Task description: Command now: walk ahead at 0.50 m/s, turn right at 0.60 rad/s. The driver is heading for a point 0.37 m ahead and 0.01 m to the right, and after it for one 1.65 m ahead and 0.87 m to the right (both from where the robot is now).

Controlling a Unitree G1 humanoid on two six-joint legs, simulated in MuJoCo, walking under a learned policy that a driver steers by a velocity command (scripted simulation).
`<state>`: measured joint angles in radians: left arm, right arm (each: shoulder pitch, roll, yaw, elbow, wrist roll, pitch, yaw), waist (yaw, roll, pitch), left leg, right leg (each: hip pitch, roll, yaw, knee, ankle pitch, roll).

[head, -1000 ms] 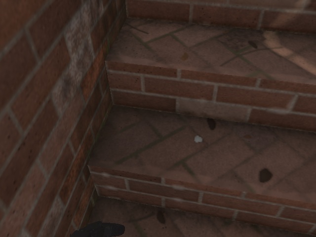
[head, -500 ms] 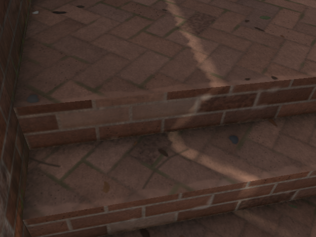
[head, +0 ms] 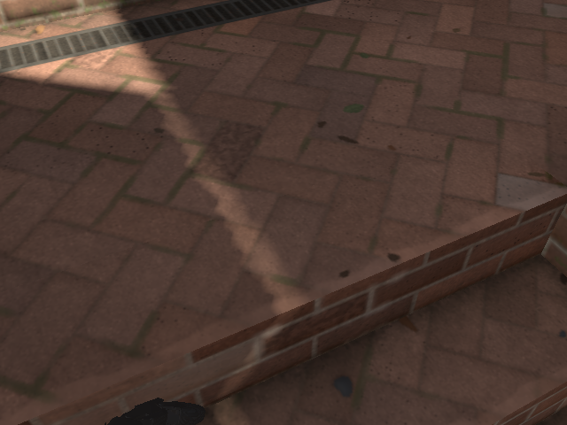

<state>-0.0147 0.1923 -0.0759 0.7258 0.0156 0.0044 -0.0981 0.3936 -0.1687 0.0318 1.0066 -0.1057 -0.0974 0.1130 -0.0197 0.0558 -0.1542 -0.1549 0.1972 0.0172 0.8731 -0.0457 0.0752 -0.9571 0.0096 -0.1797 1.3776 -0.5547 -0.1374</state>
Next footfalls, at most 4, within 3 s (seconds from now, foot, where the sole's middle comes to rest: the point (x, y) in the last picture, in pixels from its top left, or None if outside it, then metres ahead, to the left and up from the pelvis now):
0.42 left None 0.31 0.11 -0.44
0.90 right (390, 379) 0.52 -0.17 -0.44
1.30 left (282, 216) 0.76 0.02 -0.25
1.94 right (430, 138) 1.00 -0.31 -0.25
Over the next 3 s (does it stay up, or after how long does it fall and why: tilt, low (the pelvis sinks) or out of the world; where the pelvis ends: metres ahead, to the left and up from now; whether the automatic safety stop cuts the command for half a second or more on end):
stays up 1.32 -0.52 0.52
